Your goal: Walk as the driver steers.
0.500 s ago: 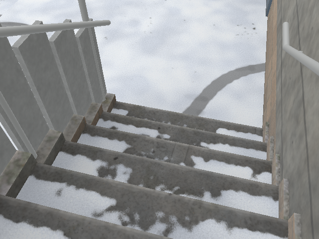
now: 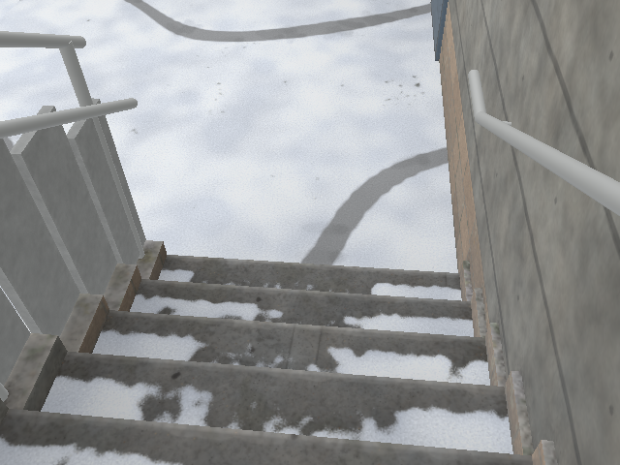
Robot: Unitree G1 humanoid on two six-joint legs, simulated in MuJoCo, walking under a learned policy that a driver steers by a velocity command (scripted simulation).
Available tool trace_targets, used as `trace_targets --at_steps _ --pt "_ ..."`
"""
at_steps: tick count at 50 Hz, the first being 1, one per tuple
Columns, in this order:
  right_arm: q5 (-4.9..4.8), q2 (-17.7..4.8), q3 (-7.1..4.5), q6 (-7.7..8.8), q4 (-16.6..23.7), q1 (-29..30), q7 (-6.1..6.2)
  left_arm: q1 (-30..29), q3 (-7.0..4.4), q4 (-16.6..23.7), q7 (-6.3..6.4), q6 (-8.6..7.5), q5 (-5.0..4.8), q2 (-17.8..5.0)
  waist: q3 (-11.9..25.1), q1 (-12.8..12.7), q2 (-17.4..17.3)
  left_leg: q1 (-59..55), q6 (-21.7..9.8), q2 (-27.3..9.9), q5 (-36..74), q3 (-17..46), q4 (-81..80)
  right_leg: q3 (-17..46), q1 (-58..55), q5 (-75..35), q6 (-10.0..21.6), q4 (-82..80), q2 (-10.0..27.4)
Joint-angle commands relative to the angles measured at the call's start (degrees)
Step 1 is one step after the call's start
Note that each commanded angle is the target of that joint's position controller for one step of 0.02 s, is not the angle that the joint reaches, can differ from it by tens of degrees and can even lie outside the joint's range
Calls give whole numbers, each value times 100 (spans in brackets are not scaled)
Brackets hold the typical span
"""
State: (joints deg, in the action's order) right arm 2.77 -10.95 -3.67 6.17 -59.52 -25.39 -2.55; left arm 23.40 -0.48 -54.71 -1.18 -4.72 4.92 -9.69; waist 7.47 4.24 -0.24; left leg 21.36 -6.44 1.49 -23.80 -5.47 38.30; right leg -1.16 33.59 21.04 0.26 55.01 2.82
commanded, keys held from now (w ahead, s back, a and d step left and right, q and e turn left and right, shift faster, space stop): w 0.20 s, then no key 0.80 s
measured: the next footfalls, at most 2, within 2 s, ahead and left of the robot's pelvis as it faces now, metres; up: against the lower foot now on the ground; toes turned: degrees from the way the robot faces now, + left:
right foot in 0.06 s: +0.04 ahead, -0.11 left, +0.00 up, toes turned -3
left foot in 0.50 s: +0.30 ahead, +0.05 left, -0.17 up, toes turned +3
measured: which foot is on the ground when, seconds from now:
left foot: down 0.00-0.06, up 0.08-0.48, down 0.50-1.00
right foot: up 0.00-0.04, down 0.06-0.52, up 0.54-0.74, down 0.76-1.00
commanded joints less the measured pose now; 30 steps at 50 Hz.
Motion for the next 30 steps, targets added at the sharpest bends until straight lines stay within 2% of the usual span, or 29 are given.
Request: trace_targets --at_steps 1,2,3,4,5,6,7,8,9,10,11,12,13,14,15,16,17,18,19,21,22,23,24,25,26,27,28,29,30 --pt "-166 -965 -213 9 80 281 23 200 -110 297 -105 -133 -168 -276 -801 -468 36 839 -1150 -1425 -836 1895 -1040 -439 -1009 291 168 -1259 -303" --pt "-125 -1064 -255 -25 78 456 -39 629 -160 155 -87 -204 -204 -222 -762 -666 -4 1484 -1145 -1199 -167 1606 -480 -578 -2168 -66 199 -1481 -489" --pt "83 -831 -173 58 167 757 -137 1778 -376 -283 39 -343 -21 -637 -449 -1288 717 2510 -875 -649 662 1158 1536 309 -3759 -282 359 -1913 -174" --pt "54 -228 -76 243 433 681 -141 2308 -505 -357 86 -433 -14 -1568 9 -1094 1986 4048 -396 435 -1038 637 3608 3015 -4905 -2058 1407 -2478 1106" --pt "-130 -170 -61 370 477 725 -112 2978 -508 -536 -196 -358 211 -1447 -514 -1445 1603 5630 -467 846 -985 2116 3899 4769 -5093 -1024 2253 -3055 1693" --pt "-79 -219 -4 332 524 1083 -96 2306 -431 -596 -389 -285 75 -1056 -1333 -1160 847 6502 -582 543 -118 2419 4189 4412 -4748 -805 2338 -3238 1895" --pt "35 -328 -18 243 491 1191 -58 1309 -326 -332 -490 -175 -95 -715 -1040 -779 120 6223 -446 99 442 2042 4358 3740 -4123 -756 2191 -3092 1760" --pt "120 -241 19 128 392 945 -8 437 -185 -111 -461 -123 -187 -303 -849 -322 -100 5419 -259 -354 985 1779 4331 2845 -3073 -1301 2054 -2904 1578" --pt "253 -65 106 2 318 879 -1 -161 -75 35 -388 -55 -209 131 -801 -201 -283 4750 -96 -661 1509 1597 3989 2076 -2178 -1452 1845 -2962 1334" --pt "365 141 212 -120 170 463 -116 -416 -13 47 -261 -32 -144 287 -705 -10 -97 3773 -12 -846 2525 1323 3849 1397 -1156 -1708 1550 -2820 739" --pt "343 13 168 -163 125 438 -257 -523 8 153 -167 -58 -173 101 -808 16 83 3024 96 -764 3027 875 3771 830 -168 -2145 1411 -2635 458" --pt "374 -85 194 -149 162 589 -378 -428 100 164 -18 -167 -150 344 -580 -230 -79 2728 138 -838 4294 925 2527 340 -170 -1929 1145 -2437 133" --pt "318 -230 147 -137 231 1005 -429 63 98 -17 63 -233 -165 83 -602 -407 271 2456 258 -824 4828 745 2288 319 -114 -2083 1062 -2243 112" --pt "269 -327 130 -65 297 1255 -407 90 91 60 117 -308 -200 -83 -572 -492 -49 1437 284 -736 5904 457 1114 -187 507 -1781 811 -2034 -182" --pt "215 -318 108 -63 288 1486 -387 274 73 -29 63 -303 -165 -350 -672 -473 283 460 415 -567 5948 225 1204 -135 1200 -1807 693 -1990 -207" --pt "-1 -212 185 -255 406 1409 -38 388 -150 -286 259 -143 -1071 -622 -1007 -322 -604 216 429 -173 6031 131 358 458 304 -1275 838 -2244 -36" --pt "179 -218 198 -203 382 1572 -276 613 32 -320 -6 -238 -259 -671 -1092 -505 711 515 577 -616 5240 535 828 476 662 -1903 810 -1664 284" --pt "169 -489 104 -194 471 1734 -314 649 -20 -352 -83 -240 -250 -668 -1235 -448 424 1330 549 -571 4618 555 536 637 -371 -2615 772 -1336 433" --pt "189 -564 86 -235 560 1996 -340 828 -4 -390 -98 -229 -283 -559 -1246 -602 159 1661 638 -591 4130 460 161 802 -837 -2786 716 -916 492" --pt "185 -432 108 -265 543 2161 -324 1263 50 -558 -54 -184 -449 -304 -1203 -784 172 1685 683 -542 3637 303 -502 1147 -1606 -3056 627 -307 530" --pt "47 -435 96 -256 331 1807 -265 818 5 -333 -82 -171 -452 -446 -1104 -672 23 1050 728 -525 3540 236 -983 1128 -1485 -3126 615 -1 447" --pt "-25 -478 64 -241 141 1423 -222 705 -41 -316 -142 -137 -425 -602 -1029 -545 52 137 725 -403 3563 112 -1077 1089 -1177 -3342 593 339 359" --pt "-107 -552 11 -199 -139 701 -164 333 -20 -214 -212 -106 -442 -593 -1017 -121 -113 -889 636 -380 4010 11 -1849 832 -846 -3187 415 1059 113" --pt "-64 -849 -110 -190 -553 -704 -120 1 43 -235 -431 -40 -380 -532 -800 505 -342 -2520 378 -600 4892 168 -2496 776 -190 -2779 307 2257 -144" --pt "52 -1438 -326 -178 -827 -2295 -5 207 88 -229 -656 -1 -435 -264 222 918 -1457 -4791 -635 -1679 8405 863 -1628 570 1103 -575 -40 4990 -561" --pt "5 -1756 -350 -202 -644 -1532 -121 1325 106 -299 -706 56 -385 165 1544 -53 -1676 -5974 -1798 -2656 11200 1788 -75 237 2020 3572 -430 6775 -600" --pt "253 -1588 -368 -218 -409 -940 -161 784 -5 -1 -648 144 -442 -409 1026 89 -336 -5337 -1789 -2789 10747 2165 -115 464 2938 3363 -410 6195 -382" --pt "184 -977 -133 -253 -184 29 -193 322 116 252 -591 178 -337 -215 583 -149 9 -4222 -1344 -2701 8779 2060 -399 605 3189 2718 -413 5519 -16" --pt "-83 -226 215 -255 -65 700 -323 204 205 209 -526 189 -347 5 132 -626 191 -2314 -948 -2495 7584 1965 -704 792 2343 2278 -479 4508 321"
